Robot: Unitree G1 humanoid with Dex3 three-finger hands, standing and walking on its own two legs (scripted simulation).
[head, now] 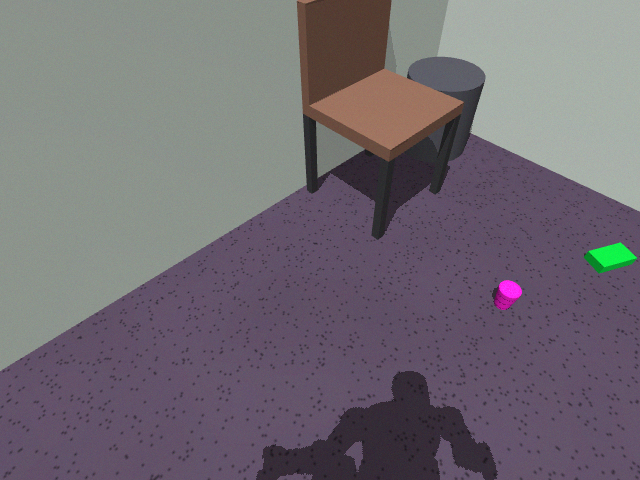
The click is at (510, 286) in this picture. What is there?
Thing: tapered cup
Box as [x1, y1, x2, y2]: [494, 280, 521, 309]
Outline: 512,281 505,280 499,284 494,299 494,303 498,308 505,309 509,307 519,297 521,289 516,283
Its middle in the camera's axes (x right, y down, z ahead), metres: +0.66 +0.21 +1.43
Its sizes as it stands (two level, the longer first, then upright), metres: 0.077 0.077 0.096
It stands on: the floor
